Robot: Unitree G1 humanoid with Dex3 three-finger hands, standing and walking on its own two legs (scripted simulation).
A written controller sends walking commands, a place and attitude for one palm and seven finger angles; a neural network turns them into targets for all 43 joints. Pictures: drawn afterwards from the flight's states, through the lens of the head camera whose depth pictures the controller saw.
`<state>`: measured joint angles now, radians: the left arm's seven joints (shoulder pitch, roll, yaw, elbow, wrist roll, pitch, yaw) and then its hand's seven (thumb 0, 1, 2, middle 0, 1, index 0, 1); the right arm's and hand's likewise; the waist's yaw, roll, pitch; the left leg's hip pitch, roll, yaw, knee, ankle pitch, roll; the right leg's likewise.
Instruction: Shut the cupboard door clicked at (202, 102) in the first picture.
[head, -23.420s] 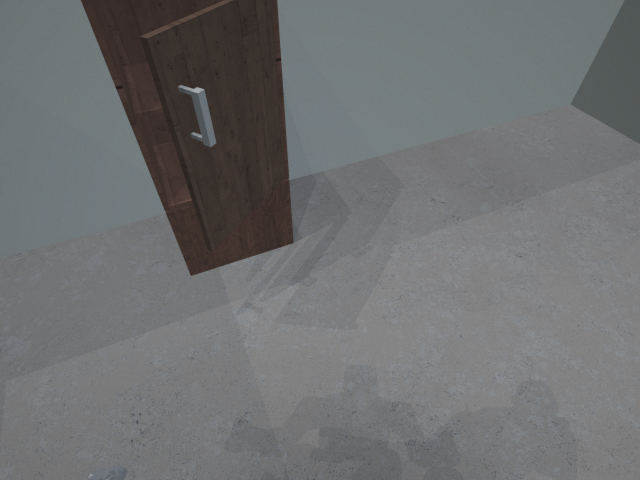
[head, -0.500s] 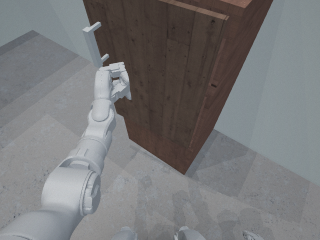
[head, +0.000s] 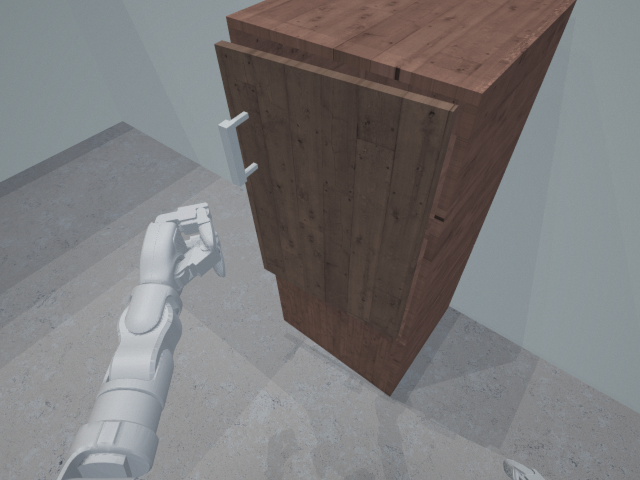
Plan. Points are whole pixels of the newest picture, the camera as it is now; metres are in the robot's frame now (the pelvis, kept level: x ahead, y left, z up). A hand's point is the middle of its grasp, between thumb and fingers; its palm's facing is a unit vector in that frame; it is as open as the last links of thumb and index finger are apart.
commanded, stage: draw the hand back to the body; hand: left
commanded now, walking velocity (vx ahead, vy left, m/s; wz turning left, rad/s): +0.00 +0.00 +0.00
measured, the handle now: (240, 149) +0.66 +0.15 +0.06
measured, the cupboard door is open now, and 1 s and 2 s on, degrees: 5 5 5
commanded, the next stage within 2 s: step back with the hand held close in 1.10 s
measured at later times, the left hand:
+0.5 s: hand (65, 318) +0.25 +0.25 +0.16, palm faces +0.34 -0.89 -0.30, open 4.4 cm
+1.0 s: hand out of the picture +0.19 +0.28 +0.18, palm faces +0.49 -0.78 -0.38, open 7.3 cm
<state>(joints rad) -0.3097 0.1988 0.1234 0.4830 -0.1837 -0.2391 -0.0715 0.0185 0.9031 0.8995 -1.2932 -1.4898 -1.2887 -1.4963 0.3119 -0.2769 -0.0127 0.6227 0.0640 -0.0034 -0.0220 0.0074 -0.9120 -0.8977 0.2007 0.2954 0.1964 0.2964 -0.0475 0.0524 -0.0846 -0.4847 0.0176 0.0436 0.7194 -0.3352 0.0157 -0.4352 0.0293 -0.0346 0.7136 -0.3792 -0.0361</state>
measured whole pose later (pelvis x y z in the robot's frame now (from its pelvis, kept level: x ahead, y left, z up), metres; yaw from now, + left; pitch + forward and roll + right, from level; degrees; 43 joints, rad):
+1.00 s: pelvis +0.02 +0.01 +0.03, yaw +2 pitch -4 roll +0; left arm 0.46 0.32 0.33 -0.35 -0.07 -0.07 0.11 0.02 0.90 0.90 -0.23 -0.32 -0.22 -0.33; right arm 0.20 -0.25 0.01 0.64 0.02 -0.07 -0.08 0.01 -0.91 -0.90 0.20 0.30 0.20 0.30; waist 0.06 0.07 -0.01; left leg -0.12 -0.02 0.02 0.42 -0.23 0.03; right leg -0.06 0.00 -0.05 0.40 -0.27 -0.01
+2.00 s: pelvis -0.06 +0.03 +0.01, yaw +2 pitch +0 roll -2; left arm 0.53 0.40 0.44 -0.48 -0.03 -0.20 0.16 0.02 0.89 0.90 -0.21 -0.30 -0.21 -0.31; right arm 0.23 -0.23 0.00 0.58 0.01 -0.03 -0.09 0.01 -0.91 -0.90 0.21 0.30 0.20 0.30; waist 0.01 0.03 -0.01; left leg -0.43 -0.01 0.03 0.62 -0.21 0.06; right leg -0.34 0.00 -0.06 0.57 -0.23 0.01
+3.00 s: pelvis -0.21 +0.03 +0.01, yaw -1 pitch +4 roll -5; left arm 0.47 0.48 0.43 -0.57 -0.07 -0.24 0.11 0.02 0.89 0.90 -0.21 -0.30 -0.20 -0.31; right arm 0.08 -0.14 0.03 0.64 -0.03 -0.10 -0.05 0.00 -0.90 -0.90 0.21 0.30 0.20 0.30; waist 0.00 0.01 -0.01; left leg -0.56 0.11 0.07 0.39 0.09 0.03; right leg -0.12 0.08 -0.01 0.41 -0.36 0.01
